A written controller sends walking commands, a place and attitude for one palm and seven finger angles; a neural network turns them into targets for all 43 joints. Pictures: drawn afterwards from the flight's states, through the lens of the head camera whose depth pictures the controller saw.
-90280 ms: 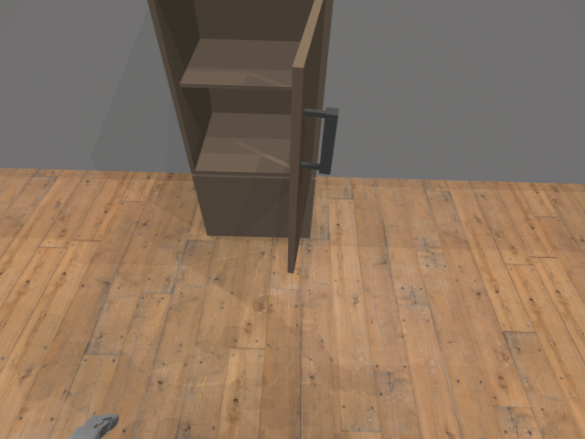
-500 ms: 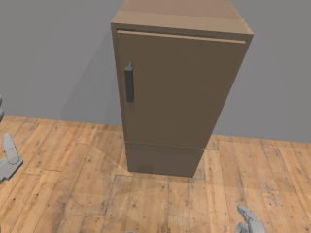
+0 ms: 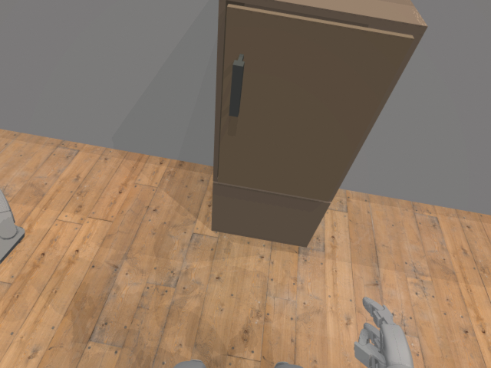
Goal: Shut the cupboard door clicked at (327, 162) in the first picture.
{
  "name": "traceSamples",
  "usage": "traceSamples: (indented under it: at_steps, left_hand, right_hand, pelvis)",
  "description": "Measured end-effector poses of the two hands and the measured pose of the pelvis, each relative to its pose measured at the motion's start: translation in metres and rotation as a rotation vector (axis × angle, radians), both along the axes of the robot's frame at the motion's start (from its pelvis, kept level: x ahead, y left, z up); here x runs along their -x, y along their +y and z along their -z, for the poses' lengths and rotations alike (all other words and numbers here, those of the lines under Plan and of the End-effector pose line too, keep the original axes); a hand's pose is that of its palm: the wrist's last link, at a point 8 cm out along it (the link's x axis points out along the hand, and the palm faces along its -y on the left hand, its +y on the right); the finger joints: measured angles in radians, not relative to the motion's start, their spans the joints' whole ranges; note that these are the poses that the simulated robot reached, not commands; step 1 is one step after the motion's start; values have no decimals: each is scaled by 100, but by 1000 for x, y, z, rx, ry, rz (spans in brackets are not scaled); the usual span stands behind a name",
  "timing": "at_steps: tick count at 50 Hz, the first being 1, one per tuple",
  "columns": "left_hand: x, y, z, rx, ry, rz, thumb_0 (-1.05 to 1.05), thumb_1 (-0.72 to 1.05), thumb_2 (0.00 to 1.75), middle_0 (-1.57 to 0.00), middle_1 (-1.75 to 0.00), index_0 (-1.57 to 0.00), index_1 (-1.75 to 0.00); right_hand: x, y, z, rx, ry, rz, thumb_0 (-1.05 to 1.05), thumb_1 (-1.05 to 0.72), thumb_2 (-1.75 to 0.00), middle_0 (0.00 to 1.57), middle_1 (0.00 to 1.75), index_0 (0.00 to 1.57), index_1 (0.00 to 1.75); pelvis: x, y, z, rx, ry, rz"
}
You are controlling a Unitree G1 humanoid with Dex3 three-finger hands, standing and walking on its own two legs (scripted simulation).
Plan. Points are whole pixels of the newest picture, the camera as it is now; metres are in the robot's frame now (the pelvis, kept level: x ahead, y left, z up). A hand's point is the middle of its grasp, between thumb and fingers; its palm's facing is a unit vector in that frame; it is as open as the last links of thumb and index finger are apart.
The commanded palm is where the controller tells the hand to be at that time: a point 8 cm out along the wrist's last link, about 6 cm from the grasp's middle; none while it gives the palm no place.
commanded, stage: stop stepping back and stand still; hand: left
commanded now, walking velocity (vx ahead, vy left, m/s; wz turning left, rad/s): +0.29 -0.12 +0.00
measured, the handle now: (237, 85) +0.74 +0.09 +0.06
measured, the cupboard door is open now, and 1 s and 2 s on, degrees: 0 0 0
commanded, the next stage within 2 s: let the arm hang, fingers relaxed in 0.62 s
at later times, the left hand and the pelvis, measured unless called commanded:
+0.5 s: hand out of the picture +0.17 +0.28 +0.17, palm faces +0.45 -0.83 -0.33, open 7.5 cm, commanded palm +0.11 +0.31 +0.19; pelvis -0.06 +0.02 +0.00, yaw -5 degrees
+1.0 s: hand out of the picture +0.04 +0.17 -0.15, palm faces -0.04 -0.99 -0.14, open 7.3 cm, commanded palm none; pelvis -0.06 +0.01 +0.00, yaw -3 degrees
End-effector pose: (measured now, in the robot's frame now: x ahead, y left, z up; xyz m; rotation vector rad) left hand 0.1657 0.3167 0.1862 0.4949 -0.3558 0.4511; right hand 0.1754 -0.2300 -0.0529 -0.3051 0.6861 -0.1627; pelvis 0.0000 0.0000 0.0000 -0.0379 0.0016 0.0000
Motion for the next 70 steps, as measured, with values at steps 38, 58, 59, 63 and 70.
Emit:
traceSamples:
  at_steps: [38, 58, 59, 63, 70]
  left_hand:
    - [37, -28, -2, -81, 163, 148, 1, 89, 90, -21, -30, -20, -30]
    - [190, -71, 320, 596, 1552, -54, -4, 99, 90, -21, -30, -20, -30]
    - [197, -67, 319, 589, 1577, -68, -3, 98, 90, -21, -30, -20, -30]
    - [222, -53, 312, 565, 1652, -122, -1, 94, 90, -20, -30, -20, -30]
    - [243, -44, 306, 552, 1707, -169, 0, 92, 90, -20, -30, -19, -30]
  right_hand:
    - [129, 7, 33, -150, 71, 102, 2, -91, -90, 20, 30, 20, 30]
    - [218, 0, 59, -78, 562, 165, 1, -91, -90, 20, 30, 20, 30]
    - [223, 2, 60, -86, 570, 175, 1, -91, -90, 20, 30, 20, 30]
    - [238, 13, 68, -127, 597, 197, 1, -91, -90, 20, 30, 20, 30]
    - [262, 38, 79, -193, 654, 209, 1, -91, -90, 20, 30, 20, 30]
  pelvis:
    - [57, 11, -6, -21, -5, 77]
    - [66, 15, -12, -16, -26, 42]
    - [66, 17, -12, -15, -28, 44]
    - [66, 23, -15, -17, -37, 55]
    - [68, 30, -17, -24, -43, 69]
